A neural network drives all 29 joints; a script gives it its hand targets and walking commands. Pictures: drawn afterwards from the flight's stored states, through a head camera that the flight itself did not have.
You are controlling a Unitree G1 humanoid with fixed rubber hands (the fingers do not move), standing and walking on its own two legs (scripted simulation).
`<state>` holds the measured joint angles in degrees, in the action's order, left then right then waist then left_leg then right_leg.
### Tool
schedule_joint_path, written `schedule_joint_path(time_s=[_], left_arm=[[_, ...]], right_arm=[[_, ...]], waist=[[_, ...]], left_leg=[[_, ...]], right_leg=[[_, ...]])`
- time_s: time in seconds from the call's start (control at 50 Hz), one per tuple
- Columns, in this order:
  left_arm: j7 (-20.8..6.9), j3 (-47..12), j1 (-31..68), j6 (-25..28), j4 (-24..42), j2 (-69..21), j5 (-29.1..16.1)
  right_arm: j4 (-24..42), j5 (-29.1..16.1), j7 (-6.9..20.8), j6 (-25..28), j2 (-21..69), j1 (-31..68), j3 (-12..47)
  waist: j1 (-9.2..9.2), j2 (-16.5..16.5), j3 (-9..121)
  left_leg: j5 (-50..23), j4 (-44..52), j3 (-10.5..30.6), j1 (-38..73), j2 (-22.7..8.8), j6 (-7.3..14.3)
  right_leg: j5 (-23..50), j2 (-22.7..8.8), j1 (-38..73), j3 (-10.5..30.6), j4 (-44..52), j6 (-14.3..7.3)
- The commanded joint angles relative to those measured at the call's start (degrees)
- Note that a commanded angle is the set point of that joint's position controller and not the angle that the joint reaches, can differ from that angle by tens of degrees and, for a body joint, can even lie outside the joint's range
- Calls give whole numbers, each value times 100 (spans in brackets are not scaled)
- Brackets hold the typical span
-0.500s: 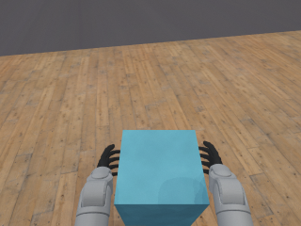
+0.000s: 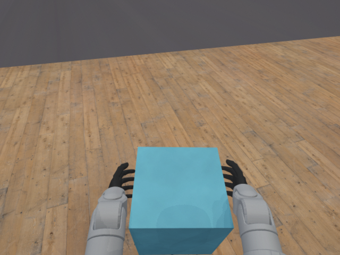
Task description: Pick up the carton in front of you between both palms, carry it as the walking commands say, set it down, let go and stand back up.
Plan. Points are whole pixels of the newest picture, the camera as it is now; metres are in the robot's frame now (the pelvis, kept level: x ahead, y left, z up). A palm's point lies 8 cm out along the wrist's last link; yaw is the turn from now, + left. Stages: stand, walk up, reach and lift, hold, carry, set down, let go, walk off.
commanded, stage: hold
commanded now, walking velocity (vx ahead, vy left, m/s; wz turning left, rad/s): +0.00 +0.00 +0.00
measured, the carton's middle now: (176, 203) +0.30 +0.00 -0.05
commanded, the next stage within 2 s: set down in 0.44 s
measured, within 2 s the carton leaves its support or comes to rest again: neither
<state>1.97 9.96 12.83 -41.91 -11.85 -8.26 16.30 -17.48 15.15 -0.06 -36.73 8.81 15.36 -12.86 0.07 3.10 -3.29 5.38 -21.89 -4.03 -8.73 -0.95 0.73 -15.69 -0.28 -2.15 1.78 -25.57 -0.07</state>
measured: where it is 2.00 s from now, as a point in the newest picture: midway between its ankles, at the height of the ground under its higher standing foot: outside the picture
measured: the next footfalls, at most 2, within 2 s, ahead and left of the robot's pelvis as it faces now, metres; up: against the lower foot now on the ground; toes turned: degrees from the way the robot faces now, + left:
none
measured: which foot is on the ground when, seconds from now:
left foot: down 0.00-1.00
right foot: down 0.00-1.00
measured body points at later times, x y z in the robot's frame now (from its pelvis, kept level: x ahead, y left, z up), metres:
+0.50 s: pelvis +0.01 +0.03 +0.00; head -0.04 +0.06 +0.45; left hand +0.31 +0.17 +0.03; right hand +0.31 -0.13 +0.04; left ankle +0.08 +0.11 -0.74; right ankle -0.01 -0.12 -0.74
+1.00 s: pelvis -0.02 +0.00 -0.04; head +0.15 +0.04 +0.37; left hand +0.36 +0.19 -0.13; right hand +0.37 -0.11 -0.10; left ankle +0.08 +0.11 -0.74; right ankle -0.01 -0.13 -0.74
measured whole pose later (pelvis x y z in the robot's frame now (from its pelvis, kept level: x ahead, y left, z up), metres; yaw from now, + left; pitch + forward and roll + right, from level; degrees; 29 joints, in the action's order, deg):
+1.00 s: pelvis -0.02 +0.00 -0.04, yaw +1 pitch +16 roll -1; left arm -3.9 24.1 34.6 -15.0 -33.0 -3.5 21.7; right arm -30.3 20.5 -4.4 -12.4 15.0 33.0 -27.0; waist 2.2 4.5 -7.1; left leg 10.3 -43.5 -1.1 -48.7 -2.0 0.9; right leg -21.5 1.7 -41.2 0.7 -47.2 0.4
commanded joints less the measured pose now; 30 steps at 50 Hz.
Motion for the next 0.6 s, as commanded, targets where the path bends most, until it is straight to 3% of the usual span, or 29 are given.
schedule_joint_path(time_s=[0.0, 0.24, 0.48, 0.58], left_arm=[[-1532, -3186, 3023, 380, 476, -5480, -1569], [-1607, -2908, 3173, 276, 149, -5555, -1478], [-1563, -2733, 3280, 243, 35, -5483, -1482], [-1619, -2143, 3787, 496, -587, -5202, -1182]], right_arm=[[124, -1292, 1481, 185, 5341, 2567, 2881], [-161, -1159, 1657, 143, 5392, 2807, 2512], [-140, -1083, 1593, 88, 5364, 2854, 2354], [-635, -821, 1504, 280, 5409, 3362, 1943]], waist=[[-77, -196, 1323], [-7, -415, 1332], [-22, -384, 1312], [48, -235, 1148]], left_leg=[[168, -84, 793, 2674, 472, -70], [949, 267, 1151, 2545, 194, -124], [398, 257, 1178, 2568, 140, -120], [654, 21, 1090, 2414, 253, -30]], right_leg=[[-330, 266, -2389, 512, 1071, -433], [-306, 369, -2038, 491, 858, -436], [-47, 374, -1873, 502, 854, -388], [-358, 360, -2294, 469, 731, -376]])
